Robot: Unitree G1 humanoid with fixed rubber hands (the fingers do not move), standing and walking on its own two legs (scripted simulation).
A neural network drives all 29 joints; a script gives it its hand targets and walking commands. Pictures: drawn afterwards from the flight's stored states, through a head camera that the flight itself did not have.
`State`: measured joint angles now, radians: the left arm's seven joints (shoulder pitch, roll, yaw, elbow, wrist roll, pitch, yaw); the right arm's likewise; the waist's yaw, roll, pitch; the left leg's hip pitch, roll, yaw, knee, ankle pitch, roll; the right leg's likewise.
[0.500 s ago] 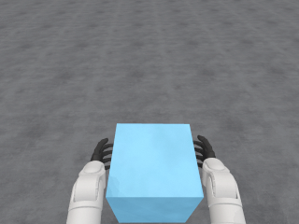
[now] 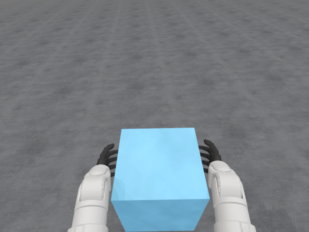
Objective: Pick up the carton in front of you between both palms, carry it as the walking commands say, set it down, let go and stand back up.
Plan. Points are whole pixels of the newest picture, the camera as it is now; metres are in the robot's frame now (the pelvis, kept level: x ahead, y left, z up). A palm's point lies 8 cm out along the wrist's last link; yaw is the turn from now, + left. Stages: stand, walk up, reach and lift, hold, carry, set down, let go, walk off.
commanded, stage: hold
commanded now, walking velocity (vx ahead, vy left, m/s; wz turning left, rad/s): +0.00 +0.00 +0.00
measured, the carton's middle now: (158, 181) +0.29 +0.00 -0.03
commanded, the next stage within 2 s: set down in 0.50 s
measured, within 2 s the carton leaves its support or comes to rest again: neither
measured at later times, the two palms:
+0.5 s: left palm (100, 167) +0.29 +0.16 +0.04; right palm (209, 162) +0.30 -0.14 +0.05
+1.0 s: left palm (108, 175) +0.34 +0.17 -0.07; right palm (197, 170) +0.35 -0.13 -0.07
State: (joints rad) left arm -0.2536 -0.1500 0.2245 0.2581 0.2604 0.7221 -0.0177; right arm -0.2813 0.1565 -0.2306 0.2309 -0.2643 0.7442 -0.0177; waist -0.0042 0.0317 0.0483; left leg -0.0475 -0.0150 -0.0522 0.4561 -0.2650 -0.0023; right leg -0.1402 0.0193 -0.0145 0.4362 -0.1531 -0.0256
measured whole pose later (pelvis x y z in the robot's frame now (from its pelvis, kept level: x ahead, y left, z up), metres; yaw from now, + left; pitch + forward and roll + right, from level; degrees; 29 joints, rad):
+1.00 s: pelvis -0.01 +0.01 -0.03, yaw +0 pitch +11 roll +1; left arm -0.52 -0.16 0.48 0.57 0.40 0.29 -0.05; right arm -0.55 0.19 -0.46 0.56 -0.38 0.29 0.01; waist 0.02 0.02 0.09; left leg -0.58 -0.05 -0.06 0.73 -0.34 0.00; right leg -0.67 0.04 0.06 0.69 -0.22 -0.01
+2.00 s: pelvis -0.07 +0.01 -0.29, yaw +2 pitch +45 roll +1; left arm -1.04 0.11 0.41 0.79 0.13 0.22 0.01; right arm -1.04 0.05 -0.42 0.71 -0.17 0.22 -0.15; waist 0.03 -0.02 -0.07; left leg -2.02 -0.14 -0.05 1.84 -0.61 -0.04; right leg -2.11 0.12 0.08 1.76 -0.44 0.05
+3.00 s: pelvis -0.07 +0.01 -0.40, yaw +3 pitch +39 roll -1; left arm -1.32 0.24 0.21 1.07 0.05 0.17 0.07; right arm -1.31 -0.14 -0.39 1.04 -0.05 0.12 -0.14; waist 0.00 -0.06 0.21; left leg -2.23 -0.14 -0.02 2.23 -0.67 -0.03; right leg -2.31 0.10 0.04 2.14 -0.51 0.07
